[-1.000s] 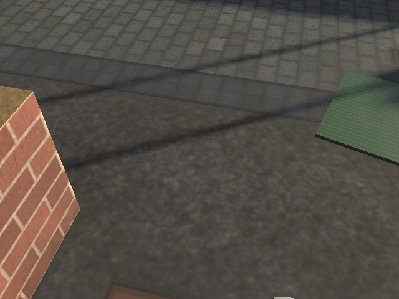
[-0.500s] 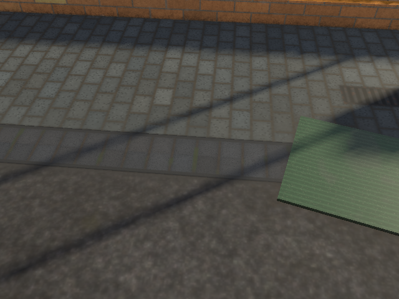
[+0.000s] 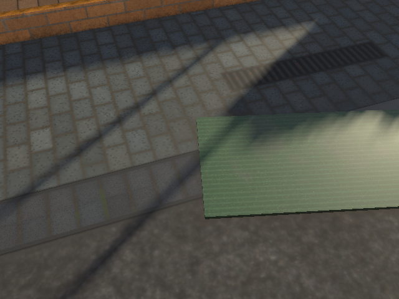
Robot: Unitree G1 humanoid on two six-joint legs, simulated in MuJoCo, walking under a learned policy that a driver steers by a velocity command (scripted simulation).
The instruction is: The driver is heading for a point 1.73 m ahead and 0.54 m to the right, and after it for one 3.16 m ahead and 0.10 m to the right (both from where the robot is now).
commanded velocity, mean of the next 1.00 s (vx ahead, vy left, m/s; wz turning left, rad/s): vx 0.05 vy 0.00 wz -0.48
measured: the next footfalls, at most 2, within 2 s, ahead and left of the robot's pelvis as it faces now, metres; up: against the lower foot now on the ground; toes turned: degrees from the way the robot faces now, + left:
right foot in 0.14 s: +0.14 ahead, -0.13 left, +0.00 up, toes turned -8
left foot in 0.54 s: +0.12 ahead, +0.10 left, +0.00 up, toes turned -22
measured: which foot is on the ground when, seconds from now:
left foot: down 0.00-0.16, up 0.18-0.52, down 0.54-0.92, up 0.94-1.00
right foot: up 0.00-0.12, down 0.14-0.54, up 0.56-0.88, down 0.90-1.00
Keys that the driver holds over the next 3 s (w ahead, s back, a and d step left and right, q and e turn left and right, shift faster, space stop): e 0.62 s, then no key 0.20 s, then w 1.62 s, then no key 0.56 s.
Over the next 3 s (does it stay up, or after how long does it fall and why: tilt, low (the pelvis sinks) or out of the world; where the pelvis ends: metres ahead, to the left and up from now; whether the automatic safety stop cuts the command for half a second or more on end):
stays up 0.83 -0.38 0.00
